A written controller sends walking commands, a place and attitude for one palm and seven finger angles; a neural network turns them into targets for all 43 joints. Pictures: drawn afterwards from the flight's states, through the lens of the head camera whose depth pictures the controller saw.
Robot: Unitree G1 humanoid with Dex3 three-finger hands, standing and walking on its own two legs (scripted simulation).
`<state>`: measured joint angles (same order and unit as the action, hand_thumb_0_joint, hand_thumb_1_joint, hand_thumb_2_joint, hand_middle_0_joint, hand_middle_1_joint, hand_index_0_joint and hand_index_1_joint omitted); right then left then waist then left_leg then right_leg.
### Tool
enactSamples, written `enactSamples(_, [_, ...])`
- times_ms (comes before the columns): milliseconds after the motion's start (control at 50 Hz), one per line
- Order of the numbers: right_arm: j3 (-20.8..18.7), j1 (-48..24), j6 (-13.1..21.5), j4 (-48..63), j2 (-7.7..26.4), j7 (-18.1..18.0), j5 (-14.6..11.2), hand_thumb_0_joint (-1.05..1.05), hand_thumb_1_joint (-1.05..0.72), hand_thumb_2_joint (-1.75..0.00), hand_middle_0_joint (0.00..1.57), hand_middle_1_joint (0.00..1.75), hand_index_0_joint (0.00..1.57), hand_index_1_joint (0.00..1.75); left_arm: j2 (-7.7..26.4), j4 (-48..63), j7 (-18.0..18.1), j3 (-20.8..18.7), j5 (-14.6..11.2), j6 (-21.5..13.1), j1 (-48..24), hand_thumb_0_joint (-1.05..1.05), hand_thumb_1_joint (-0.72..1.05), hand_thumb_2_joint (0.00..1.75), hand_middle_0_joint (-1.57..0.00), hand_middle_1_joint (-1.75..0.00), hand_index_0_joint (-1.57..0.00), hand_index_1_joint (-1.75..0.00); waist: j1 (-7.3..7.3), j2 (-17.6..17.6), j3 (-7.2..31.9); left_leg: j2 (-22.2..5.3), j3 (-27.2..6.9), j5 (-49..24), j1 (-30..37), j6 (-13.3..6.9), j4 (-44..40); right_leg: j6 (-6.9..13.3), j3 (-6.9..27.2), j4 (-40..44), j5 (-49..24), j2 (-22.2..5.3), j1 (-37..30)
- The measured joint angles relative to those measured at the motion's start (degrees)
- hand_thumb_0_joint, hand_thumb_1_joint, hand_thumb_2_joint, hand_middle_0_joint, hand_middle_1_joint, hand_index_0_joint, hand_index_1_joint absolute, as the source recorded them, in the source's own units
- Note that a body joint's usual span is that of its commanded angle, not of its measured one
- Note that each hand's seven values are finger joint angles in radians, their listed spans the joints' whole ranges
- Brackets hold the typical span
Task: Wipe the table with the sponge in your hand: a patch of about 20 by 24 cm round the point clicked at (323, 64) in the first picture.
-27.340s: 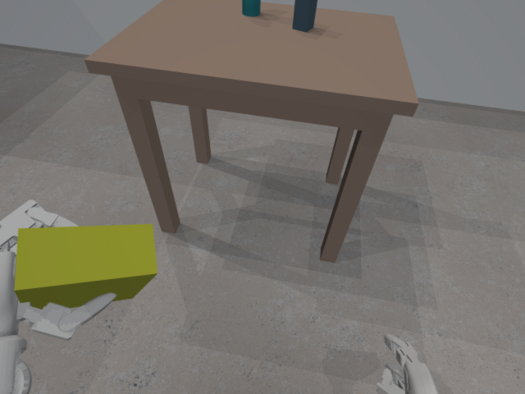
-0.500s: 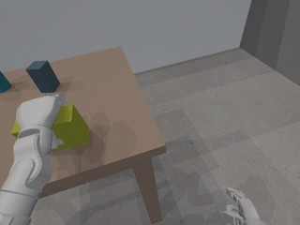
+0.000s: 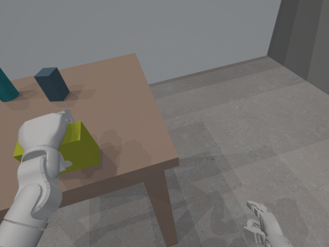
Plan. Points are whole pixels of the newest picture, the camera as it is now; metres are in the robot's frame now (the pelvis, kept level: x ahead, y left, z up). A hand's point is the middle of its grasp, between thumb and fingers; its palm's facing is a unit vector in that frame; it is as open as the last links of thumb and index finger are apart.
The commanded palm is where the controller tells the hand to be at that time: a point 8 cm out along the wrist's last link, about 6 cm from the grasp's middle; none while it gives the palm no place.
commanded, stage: slide across to the third lane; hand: left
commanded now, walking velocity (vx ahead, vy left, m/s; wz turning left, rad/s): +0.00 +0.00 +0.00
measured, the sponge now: (66, 155) +0.28 +0.29 +0.10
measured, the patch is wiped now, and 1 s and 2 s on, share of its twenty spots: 0.85 0.90 1.00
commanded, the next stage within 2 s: wipe forward along the third lane in 0.70 s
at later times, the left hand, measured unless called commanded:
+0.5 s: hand (77, 140) +0.29 +0.24 +0.16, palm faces +0.10 -0.03 -0.99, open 9.9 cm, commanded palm +0.26 +0.22 +0.21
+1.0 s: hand (92, 135) +0.31 +0.21 +0.15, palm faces +0.07 -0.03 -1.00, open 9.9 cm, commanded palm +0.29 +0.21 +0.20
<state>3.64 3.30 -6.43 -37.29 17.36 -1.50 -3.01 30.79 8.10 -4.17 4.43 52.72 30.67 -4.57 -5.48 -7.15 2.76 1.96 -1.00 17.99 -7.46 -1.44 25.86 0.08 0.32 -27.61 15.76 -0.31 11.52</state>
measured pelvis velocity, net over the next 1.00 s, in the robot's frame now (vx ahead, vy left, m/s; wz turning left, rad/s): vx -0.02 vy -0.02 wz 0.02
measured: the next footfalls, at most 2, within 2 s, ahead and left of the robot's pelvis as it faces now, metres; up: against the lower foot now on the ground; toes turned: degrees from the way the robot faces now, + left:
none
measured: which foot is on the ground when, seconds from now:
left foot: down 0.00-1.00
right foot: down 0.00-1.00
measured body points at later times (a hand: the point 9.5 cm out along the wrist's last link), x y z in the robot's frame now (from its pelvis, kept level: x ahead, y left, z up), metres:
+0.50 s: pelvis -0.01 -0.01 +0.00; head -0.02 -0.06 +0.45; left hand +0.28 +0.24 +0.21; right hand +0.25 -0.19 -0.09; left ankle -0.05 +0.11 -0.74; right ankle -0.01 -0.12 -0.74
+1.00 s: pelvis -0.02 -0.02 +0.00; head -0.04 -0.07 +0.45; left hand +0.30 +0.21 +0.21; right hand +0.22 -0.21 -0.10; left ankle -0.05 +0.11 -0.74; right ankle -0.01 -0.12 -0.74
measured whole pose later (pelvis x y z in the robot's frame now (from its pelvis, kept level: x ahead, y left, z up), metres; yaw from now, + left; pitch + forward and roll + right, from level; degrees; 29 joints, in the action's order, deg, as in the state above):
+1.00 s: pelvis -0.02 -0.02 +0.00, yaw +1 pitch -2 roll +1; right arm 4.7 1.3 -6.3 -40.4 15.8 -2.1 -2.7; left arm 24.3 -5.3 -6.5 17.7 55.1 35.0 -22.5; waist -6.4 -6.4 2.0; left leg 1.7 -2.1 14.9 -6.5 -0.2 23.1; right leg 1.4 -0.8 -26.7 13.9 -0.2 11.1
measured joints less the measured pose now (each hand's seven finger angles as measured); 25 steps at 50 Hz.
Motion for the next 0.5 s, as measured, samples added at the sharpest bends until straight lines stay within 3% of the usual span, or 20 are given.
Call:
enactSamples(240, [-0.6,-0.3,0.8,-0.7,-0.1,-0.9,0.3,0.01,-0.90,-0.90,0.20,0.30,0.20,0.30,-0.6,-0.8,-2.5,3.0,1.1,1.6,-4.1,0.01,-0.48,1.07,-0.65,-1.40,-0.73,-1.38,-0.91,-0.1,-0.8,0.0,-1.1,-0.5,0.0,0.4,-0.2,0.5,-1.1,0.0,0.0,-0.1,-0.3])
enactSamples(500, [0.6,-2.8,0.9,-0.6,-1.9,-0.8,0.3,0.01,-0.90,-0.90,0.20,0.30,0.20,0.30,-2.7,-2.2,-3.0,9.4,1.6,1.7,-9.0,0.00,-0.50,1.07,-0.68,-1.37,-0.76,-1.34,-1.97,0.1,-0.9,0.1,-1.5,-1.4,0.9,0.6,-1.2,0.7,-1.5,0.5,-0.5,-0.3,-1.0])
